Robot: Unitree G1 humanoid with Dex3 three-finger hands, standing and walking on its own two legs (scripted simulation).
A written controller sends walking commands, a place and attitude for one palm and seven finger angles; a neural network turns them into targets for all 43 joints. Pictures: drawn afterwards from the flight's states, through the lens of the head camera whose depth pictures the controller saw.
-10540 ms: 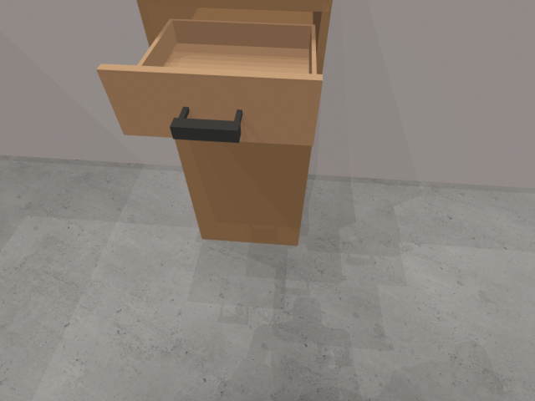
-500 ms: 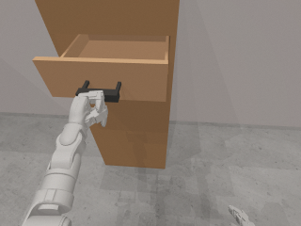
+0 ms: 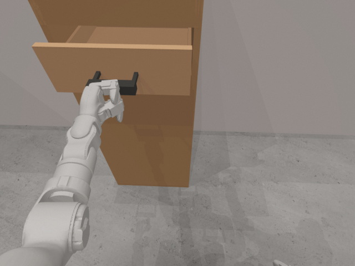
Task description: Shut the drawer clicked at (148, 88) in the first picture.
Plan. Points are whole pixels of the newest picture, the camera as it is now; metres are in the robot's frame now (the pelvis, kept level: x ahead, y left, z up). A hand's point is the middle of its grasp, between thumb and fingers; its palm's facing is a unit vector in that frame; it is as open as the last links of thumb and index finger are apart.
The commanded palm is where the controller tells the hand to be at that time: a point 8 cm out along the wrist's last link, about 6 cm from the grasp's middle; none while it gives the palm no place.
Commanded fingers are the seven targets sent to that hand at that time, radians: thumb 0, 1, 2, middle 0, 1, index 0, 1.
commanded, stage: push the drawer shut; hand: left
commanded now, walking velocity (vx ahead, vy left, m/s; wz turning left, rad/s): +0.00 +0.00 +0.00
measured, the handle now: (114, 81) +0.53 +0.16 +0.14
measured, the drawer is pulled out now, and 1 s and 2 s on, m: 0.10 0.00 0.00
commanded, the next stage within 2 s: pull the fist back off the drawer in 1.10 s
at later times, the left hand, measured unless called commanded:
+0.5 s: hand (128, 88) +0.50 +0.12 +0.14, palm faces -0.03 -1.00 -0.01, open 3.4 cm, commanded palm +0.49 +0.17 +0.14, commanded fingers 0.00 0.90 0.90 -1.40 -1.60 -1.40 -1.60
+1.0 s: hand (129, 76) +0.55 +0.13 +0.14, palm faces -0.03 -1.00 -0.01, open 3.2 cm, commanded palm +0.55 +0.18 +0.14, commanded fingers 0.00 0.90 0.90 -1.40 -1.60 -1.40 -1.60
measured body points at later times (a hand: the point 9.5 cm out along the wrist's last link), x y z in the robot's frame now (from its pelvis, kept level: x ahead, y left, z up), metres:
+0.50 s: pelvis +0.00 +0.00 -0.01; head +0.07 +0.00 +0.44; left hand +0.50 +0.18 +0.14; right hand +0.01 -0.26 -0.13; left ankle +0.02 +0.11 -0.73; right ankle -0.01 -0.10 -0.73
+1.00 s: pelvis +0.01 +0.00 -0.01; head +0.11 +0.00 +0.43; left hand +0.54 +0.18 +0.14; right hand -0.03 -0.26 -0.13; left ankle +0.02 +0.11 -0.73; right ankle -0.01 -0.10 -0.73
